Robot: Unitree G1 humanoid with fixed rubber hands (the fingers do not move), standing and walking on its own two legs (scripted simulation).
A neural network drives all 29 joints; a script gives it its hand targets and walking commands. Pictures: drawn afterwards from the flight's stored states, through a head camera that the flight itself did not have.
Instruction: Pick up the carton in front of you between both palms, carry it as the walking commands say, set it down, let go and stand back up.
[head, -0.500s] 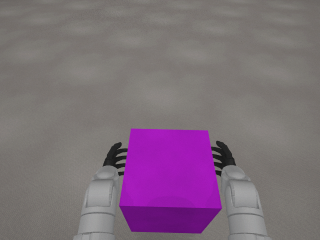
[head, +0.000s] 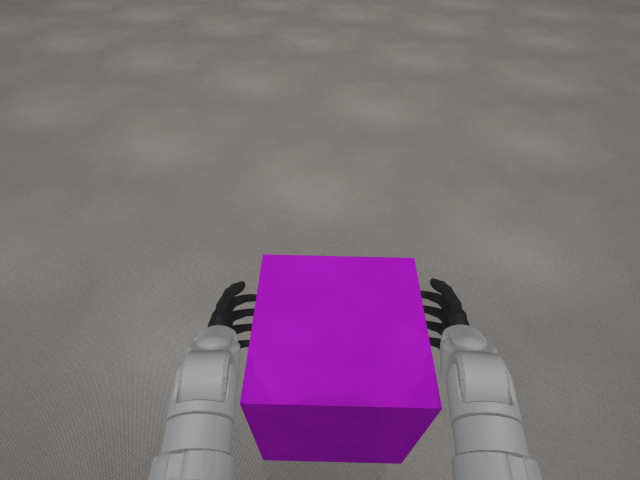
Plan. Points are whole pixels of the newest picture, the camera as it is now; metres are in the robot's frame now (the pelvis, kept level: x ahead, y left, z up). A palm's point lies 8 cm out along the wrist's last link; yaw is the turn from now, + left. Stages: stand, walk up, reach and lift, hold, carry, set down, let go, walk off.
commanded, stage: set down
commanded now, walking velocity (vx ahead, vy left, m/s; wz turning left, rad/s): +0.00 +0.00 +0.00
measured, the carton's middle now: (335, 363) +0.29 +0.00 -0.05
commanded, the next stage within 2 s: none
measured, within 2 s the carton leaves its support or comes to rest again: neither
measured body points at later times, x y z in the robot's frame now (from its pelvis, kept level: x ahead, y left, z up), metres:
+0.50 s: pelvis -0.05 +0.01 -0.07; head +0.15 +0.01 +0.34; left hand +0.35 +0.16 -0.15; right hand +0.35 -0.14 -0.14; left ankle +0.03 +0.12 -0.74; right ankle +0.02 -0.11 -0.74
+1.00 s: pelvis -0.04 +0.01 -0.19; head +0.20 +0.02 +0.19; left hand +0.40 +0.17 -0.29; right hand +0.39 -0.13 -0.29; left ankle +0.03 +0.12 -0.74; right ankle +0.02 -0.12 -0.74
